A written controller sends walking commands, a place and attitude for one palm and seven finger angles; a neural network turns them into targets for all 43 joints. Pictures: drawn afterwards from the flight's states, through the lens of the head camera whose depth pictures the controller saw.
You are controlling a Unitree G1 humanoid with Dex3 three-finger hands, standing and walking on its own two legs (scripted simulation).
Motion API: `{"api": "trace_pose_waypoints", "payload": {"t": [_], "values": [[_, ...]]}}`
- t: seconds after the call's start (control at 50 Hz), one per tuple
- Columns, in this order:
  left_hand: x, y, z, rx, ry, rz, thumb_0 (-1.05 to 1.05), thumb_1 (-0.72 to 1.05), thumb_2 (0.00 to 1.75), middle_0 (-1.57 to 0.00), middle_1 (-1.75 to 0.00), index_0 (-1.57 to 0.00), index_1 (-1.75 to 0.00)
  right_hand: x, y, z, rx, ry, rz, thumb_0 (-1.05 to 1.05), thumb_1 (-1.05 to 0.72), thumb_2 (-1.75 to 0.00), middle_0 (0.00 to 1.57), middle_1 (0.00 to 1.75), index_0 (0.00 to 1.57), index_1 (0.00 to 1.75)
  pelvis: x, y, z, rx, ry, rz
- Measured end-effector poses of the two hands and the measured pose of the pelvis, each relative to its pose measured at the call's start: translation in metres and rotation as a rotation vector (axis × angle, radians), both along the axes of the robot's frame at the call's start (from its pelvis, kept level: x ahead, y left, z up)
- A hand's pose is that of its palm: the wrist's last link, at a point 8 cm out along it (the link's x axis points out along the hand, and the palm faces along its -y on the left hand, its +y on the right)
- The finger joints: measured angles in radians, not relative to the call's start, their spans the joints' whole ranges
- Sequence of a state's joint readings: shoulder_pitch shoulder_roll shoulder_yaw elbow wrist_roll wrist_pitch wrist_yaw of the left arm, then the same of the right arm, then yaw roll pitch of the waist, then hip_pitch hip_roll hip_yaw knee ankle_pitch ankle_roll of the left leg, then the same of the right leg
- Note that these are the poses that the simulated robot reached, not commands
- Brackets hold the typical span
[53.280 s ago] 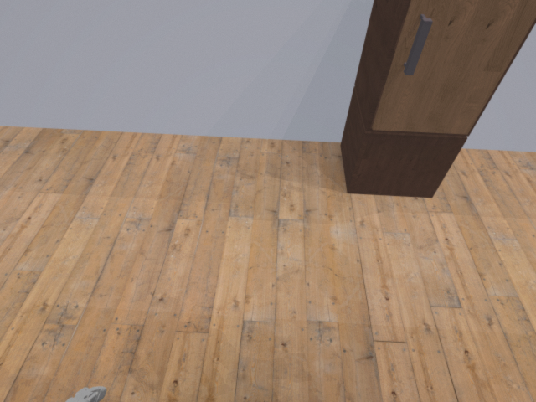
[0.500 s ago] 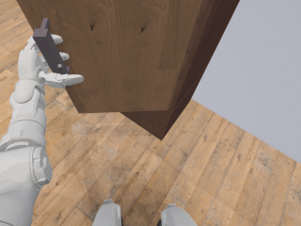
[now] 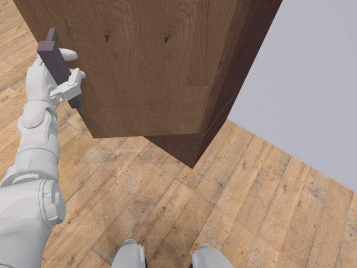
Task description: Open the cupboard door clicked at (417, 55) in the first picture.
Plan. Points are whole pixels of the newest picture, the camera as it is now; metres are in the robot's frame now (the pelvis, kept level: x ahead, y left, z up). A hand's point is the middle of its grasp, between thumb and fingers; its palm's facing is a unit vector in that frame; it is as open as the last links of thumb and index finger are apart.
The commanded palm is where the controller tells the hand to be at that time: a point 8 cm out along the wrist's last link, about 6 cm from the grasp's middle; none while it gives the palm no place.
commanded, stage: pull the door open along its arc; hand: left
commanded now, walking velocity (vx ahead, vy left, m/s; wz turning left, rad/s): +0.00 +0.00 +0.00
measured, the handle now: (66, 71) +0.53 +0.22 +0.09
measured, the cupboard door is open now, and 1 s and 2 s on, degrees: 40 75 82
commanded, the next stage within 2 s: open thumb and fingers to let go in 1.14 s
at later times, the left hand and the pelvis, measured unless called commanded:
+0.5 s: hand (77, 111) +0.42 +0.18 +0.09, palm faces +0.03 -1.00 +0.00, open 6.2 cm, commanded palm +0.35 +0.24 +0.09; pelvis +0.02 +0.00 +0.02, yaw -1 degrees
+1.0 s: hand (120, 167) +0.30 +0.09 +0.09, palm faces +0.43 -0.90 +0.01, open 6.2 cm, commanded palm +0.23 +0.14 +0.09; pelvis +0.03 -0.04 +0.03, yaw +2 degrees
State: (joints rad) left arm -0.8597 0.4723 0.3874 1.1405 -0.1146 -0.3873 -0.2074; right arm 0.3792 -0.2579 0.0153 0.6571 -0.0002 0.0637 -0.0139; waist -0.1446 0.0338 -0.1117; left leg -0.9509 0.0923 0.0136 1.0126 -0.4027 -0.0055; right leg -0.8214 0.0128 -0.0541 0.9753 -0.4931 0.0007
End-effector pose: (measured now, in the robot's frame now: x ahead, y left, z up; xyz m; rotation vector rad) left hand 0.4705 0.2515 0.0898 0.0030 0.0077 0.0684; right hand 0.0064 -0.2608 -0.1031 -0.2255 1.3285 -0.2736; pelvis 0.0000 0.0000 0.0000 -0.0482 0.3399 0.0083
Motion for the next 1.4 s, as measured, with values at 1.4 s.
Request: {"api": "trace_pose_waypoints", "payload": {"t": [1.4], "values": [[-0.238,-0.151,-0.001,-0.01,0.0,0.375,0.0,0.58,0.73,-0.36,-1.34,-0.36,-1.34,0.188,-0.002,0.026,0.124,-0.49,0.296,0.02,-0.91,-0.9,0.2,0.29,0.19,0.3,0.02,-0.047,0.018,0.082,-0.195,0.056]]}}
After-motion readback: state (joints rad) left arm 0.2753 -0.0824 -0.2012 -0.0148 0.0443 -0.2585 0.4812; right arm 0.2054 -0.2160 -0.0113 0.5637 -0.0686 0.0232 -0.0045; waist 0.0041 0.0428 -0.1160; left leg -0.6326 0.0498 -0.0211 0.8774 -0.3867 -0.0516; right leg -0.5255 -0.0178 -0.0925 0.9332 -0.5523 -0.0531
